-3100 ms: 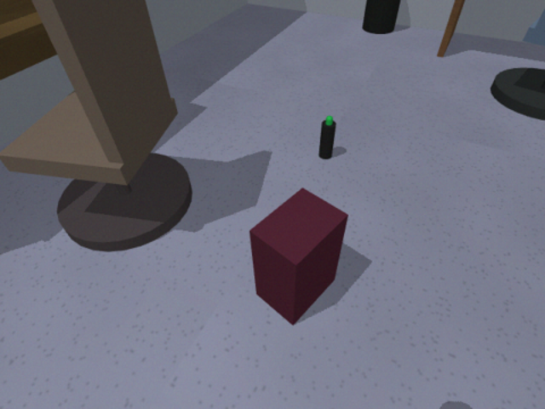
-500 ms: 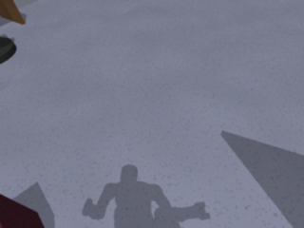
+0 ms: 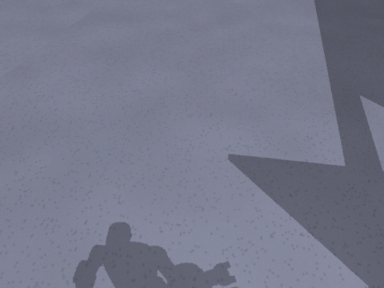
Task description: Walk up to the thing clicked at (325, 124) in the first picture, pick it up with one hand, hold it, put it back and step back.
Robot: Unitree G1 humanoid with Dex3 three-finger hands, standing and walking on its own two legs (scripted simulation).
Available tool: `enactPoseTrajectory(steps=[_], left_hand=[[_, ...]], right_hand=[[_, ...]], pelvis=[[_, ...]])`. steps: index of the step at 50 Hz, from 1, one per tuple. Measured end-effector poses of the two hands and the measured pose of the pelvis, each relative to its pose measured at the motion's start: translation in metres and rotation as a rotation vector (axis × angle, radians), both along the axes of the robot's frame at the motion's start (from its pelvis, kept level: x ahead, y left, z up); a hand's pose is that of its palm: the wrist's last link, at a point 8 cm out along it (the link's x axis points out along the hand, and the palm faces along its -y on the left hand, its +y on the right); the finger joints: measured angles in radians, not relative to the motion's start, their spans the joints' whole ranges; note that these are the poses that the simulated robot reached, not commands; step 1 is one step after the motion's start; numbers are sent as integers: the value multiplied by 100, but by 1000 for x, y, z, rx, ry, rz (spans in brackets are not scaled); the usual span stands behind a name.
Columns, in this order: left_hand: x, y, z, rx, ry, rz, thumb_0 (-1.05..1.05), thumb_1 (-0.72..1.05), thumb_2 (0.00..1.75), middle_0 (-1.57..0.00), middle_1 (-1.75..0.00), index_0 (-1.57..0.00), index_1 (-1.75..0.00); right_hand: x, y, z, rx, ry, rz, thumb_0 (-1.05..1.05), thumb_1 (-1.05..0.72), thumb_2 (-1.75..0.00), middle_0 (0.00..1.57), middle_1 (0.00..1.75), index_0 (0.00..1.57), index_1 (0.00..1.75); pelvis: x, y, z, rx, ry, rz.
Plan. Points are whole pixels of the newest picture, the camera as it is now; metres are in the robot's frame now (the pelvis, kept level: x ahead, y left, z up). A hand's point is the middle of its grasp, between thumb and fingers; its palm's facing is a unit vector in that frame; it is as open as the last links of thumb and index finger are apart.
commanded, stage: walk up
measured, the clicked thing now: out of the picture +0.03 +1.62 -0.62
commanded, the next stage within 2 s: stand in 1.88 s
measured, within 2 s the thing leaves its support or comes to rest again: neither
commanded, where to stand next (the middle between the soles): +0.08 +0.01 m, yaw -9 degrees
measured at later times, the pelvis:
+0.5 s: pelvis +0.00 -0.01 +0.00, yaw -8 degrees
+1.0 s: pelvis +0.01 +0.00 +0.02, yaw -12 degrees
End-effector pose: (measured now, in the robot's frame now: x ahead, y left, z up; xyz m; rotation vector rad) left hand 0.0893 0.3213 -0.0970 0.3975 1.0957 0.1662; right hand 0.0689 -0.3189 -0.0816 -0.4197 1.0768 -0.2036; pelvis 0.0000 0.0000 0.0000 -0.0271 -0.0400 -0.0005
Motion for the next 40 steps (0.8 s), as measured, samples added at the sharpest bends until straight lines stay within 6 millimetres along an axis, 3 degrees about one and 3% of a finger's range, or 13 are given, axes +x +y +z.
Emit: enactPoseTrajectory(steps=[5, 8, 13, 22, 31, 40], left_hand=[[5, -11, 0, 42, -1, -30, 0, 90, 90, -21, -30, -20, -30], [4, -18, 1, 52, 3, -42, 0, 90, 90, -21, -30, -20, -30], [9, -25, -2, 41, 25, -73, 0, 90, 90, -21, -30, -21, -30], [38, -35, -10, -5, 6, -111, 1, 90, 90, -21, -30, -20, -30], [57, -42, 0, -20, 20, -146, 0, 90, 90, -21, -30, -20, -30], [71, -42, 5, -10, 39, -158, 0, 90, 90, -21, -30, -20, -30]], right_hand=[[-19, -29, -14, -10, 23, -64, 1, -90, -90, 21, 30, 21, 30], [-25, -33, -22, 0, 45, -110, 1, -90, -90, 21, 30, 20, 30], [-30, -23, -30, 31, 44, -134, 1, -90, -90, 21, 30, 20, 30], [-51, 7, -34, 88, 69, -171, 1, -90, -90, 21, 30, 20, 30], [-54, 8, -29, 100, 78, -226, 1, -90, -90, 21, 30, 20, 30], [-44, 2, -21, 92, 68, -262, 1, -90, -90, 21, 30, 20, 30]], pelvis=[[1, -13, -9, -19, -3, -35], [1, -17, -10, -1, -5, -65], [1, -12, -10, 13, 3, -99], [3, -7, -6, 18, -8, -139], [7, -2, 5, 33, 2, -165], [11, 0, 12, 39, 2, -190]])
